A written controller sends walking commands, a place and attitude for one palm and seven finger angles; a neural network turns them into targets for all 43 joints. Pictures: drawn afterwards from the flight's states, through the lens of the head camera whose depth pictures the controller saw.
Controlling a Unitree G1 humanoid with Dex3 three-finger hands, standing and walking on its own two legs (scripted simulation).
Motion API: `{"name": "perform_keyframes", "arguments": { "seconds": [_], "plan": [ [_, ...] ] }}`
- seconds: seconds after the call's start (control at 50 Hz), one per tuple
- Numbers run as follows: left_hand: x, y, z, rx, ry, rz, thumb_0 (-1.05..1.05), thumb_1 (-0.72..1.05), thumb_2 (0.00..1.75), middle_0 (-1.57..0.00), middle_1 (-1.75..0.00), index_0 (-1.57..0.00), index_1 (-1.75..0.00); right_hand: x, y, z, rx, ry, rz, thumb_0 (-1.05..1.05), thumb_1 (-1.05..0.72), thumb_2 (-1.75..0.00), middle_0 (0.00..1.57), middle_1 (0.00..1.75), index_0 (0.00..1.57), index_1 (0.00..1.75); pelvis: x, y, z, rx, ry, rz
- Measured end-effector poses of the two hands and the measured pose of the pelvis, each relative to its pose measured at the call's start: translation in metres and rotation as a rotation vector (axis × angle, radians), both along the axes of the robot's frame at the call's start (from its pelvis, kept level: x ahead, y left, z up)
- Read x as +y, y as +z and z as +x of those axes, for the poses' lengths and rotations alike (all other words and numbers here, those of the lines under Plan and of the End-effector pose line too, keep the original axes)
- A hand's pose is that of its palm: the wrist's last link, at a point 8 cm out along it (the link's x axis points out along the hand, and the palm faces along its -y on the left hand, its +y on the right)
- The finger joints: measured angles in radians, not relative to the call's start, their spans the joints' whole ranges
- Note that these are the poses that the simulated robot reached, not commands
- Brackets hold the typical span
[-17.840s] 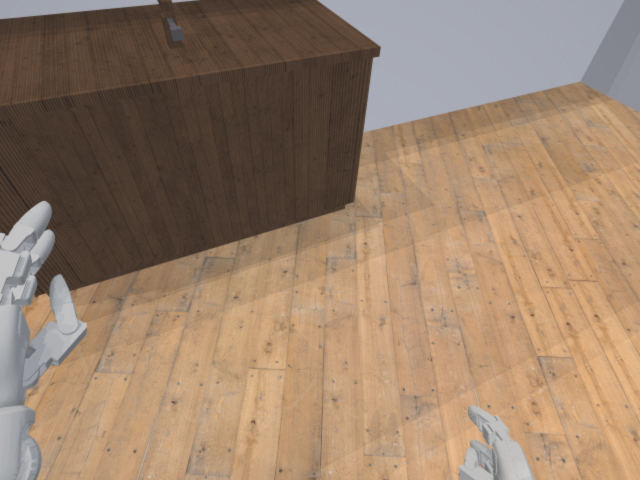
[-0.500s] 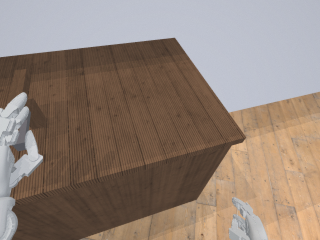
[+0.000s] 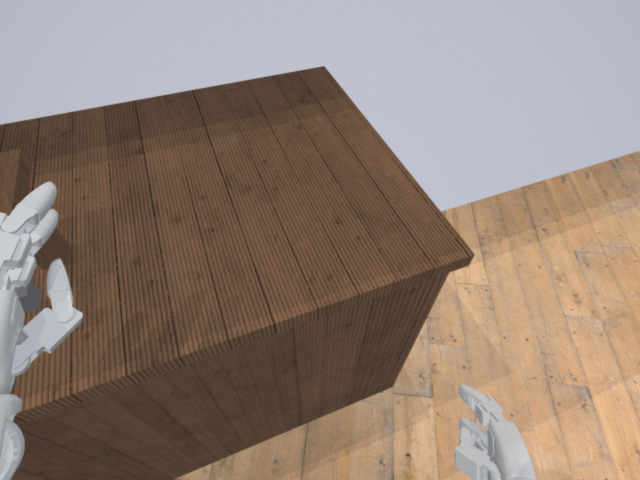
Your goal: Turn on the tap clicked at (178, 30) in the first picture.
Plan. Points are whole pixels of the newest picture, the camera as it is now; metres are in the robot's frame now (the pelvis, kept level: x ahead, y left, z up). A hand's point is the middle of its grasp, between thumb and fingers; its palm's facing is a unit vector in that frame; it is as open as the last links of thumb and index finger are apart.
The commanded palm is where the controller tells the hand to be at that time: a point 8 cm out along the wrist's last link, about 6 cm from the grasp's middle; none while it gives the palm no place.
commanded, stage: come to a stop and stand still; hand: left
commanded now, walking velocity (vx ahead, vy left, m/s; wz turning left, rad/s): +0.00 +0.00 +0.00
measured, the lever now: (21, 297) +0.28 +0.38 +0.07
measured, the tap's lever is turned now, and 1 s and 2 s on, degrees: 0 0 0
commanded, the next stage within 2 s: look again from close up in 0.60 s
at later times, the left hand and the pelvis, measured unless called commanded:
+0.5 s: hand (57, 310) +0.23 +0.26 +0.15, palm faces +0.37 -0.85 -0.38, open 7.4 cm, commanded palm +0.17 +0.29 +0.18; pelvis +0.01 +0.01 +0.00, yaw +1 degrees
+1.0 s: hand (49, 318) +0.22 +0.26 +0.16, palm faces +0.38 -0.85 -0.37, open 7.4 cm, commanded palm +0.16 +0.29 +0.18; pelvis +0.01 +0.01 +0.00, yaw +1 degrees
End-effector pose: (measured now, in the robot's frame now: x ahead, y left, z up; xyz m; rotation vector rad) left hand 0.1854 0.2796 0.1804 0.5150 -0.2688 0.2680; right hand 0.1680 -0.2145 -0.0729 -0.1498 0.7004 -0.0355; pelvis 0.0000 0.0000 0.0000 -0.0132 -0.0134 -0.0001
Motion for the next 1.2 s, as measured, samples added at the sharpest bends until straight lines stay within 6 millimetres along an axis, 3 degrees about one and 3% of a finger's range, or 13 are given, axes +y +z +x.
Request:
{"name": "perform_keyframes", "arguments": {
  "seconds": [0.1, 0.28, 0.46, 0.58, 0.8, 1.2],
  "plan": [
    [0.007, -0.024, -0.006, 0.078, 0.030, -0.042, 0.01, 0.89, 0.90, -0.22, -0.30, -0.21, -0.30, -0.003, -0.001, -0.011, 0.044, 0.001, -0.051, 0.01, -0.90, -0.90, 0.20, 0.30, 0.20, 0.30, -0.003, 0.001, 0.000, -0.005, 0.012, -0.004],
    [0.017, -0.001, -0.003, -0.087, 0.066, -0.063, 0.01, 0.89, 0.90, -0.21, -0.30, -0.21, -0.30, -0.003, 0.008, 0.002, 0.019, 0.033, -0.098, 0.01, -0.90, -0.90, 0.20, 0.30, 0.20, 0.30, 0.001, 0.002, 0.006, -0.004, 0.016, -0.014],
    [0.022, -0.013, 0.006, -0.027, 0.043, -0.074, 0.01, 0.89, 0.90, -0.21, -0.30, -0.21, -0.30, 0.010, 0.019, 0.024, -0.037, 0.031, -0.088, 0.01, -0.90, -0.90, 0.20, 0.30, 0.20, 0.30, 0.009, 0.003, 0.012, 0.004, 0.017, -0.011],
    [0.026, -0.008, 0.003, -0.040, 0.051, -0.064, 0.01, 0.89, 0.90, -0.21, -0.30, -0.21, -0.30, 0.020, 0.018, 0.029, -0.027, 0.059, -0.084, 0.01, -0.90, -0.90, 0.20, 0.30, 0.20, 0.30, 0.011, 0.002, 0.013, 0.004, 0.025, -0.012],
    [0.029, -0.009, -0.005, -0.031, 0.078, -0.080, 0.01, 0.89, 0.90, -0.21, -0.30, -0.21, -0.30, 0.024, 0.014, 0.024, -0.003, 0.065, -0.075, 0.01, -0.90, -0.90, 0.20, 0.30, 0.21, 0.30, 0.012, 0.003, 0.011, -0.002, 0.028, -0.014],
    [0.016, -0.007, -0.009, -0.020, 0.066, -0.066, 0.01, 0.89, 0.90, -0.21, -0.30, -0.21, -0.30, 0.003, 0.014, 0.010, -0.001, 0.023, -0.095, 0.01, -0.90, -0.90, 0.20, 0.30, 0.21, 0.30, 0.004, 0.005, 0.004, 0.000, 0.024, -0.012]
  ]
}}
